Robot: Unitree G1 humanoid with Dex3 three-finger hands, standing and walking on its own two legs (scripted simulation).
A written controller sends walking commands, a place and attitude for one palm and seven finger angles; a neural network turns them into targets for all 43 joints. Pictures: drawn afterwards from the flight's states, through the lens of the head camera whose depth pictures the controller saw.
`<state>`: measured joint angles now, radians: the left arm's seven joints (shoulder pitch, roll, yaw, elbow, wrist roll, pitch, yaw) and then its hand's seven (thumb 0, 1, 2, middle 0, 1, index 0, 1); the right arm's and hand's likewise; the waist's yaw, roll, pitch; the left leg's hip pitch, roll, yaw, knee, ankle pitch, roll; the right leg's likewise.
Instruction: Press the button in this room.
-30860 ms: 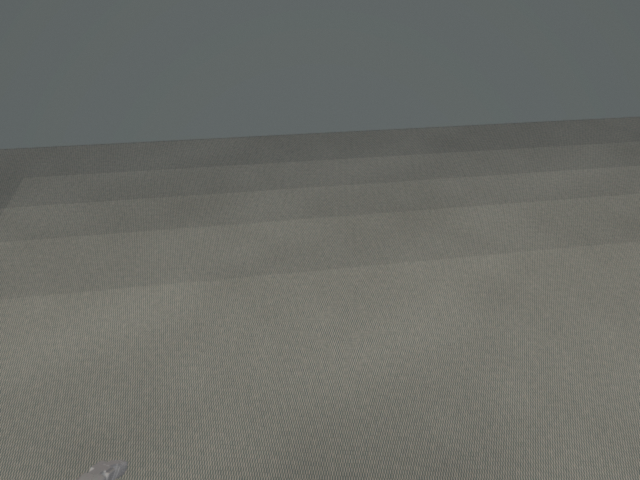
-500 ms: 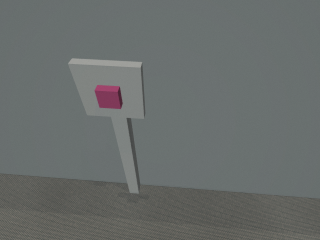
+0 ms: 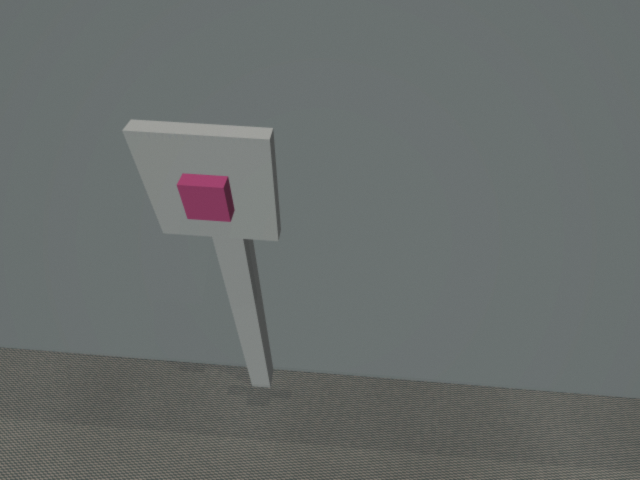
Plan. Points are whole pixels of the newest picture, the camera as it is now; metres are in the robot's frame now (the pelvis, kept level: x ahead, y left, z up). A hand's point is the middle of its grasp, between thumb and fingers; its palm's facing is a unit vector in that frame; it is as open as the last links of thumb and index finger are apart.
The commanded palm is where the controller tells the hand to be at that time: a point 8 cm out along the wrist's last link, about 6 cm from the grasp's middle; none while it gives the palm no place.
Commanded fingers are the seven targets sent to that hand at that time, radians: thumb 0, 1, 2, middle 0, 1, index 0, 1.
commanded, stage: look again from close up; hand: left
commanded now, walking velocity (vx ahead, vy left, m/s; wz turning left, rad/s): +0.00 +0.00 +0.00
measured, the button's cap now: (207, 196) +0.50 +0.21 +0.07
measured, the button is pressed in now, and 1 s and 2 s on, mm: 0 0 0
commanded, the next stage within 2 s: raise the hand and make a fist in 0.38 s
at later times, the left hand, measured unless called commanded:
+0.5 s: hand out of the picture -0.02 +0.15 -0.18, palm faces +0.02 -0.99 -0.17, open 7.3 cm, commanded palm +0.09 +0.21 -0.07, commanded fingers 0.00 0.90 0.90 -0.25 -0.36 -0.25 -0.36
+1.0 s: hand out of the picture +0.12 +0.16 -0.04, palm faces +0.08 -1.00 -0.01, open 4.7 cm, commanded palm +0.11 +0.22 -0.02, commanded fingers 0.00 0.90 0.90 -0.94 -1.11 -0.94 -1.11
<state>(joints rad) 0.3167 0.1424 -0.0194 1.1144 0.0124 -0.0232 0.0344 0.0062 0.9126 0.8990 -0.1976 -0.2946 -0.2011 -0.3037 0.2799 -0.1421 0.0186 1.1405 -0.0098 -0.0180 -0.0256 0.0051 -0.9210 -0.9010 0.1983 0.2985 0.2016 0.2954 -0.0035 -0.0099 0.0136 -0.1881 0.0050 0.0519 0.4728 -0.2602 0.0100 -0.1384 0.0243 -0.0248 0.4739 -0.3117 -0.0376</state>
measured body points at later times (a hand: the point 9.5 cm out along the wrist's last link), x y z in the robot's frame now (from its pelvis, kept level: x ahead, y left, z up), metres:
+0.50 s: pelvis +0.00 +0.00 +0.00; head +0.01 +0.00 +0.45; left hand -0.02 +0.21 -0.16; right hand -0.01 -0.22 -0.16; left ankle +0.00 +0.11 -0.74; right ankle -0.03 -0.09 -0.74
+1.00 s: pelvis -0.04 -0.01 -0.08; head -0.02 +0.01 +0.37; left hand +0.11 +0.22 -0.04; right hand +0.22 -0.22 -0.10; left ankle +0.00 +0.11 -0.74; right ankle -0.03 -0.09 -0.74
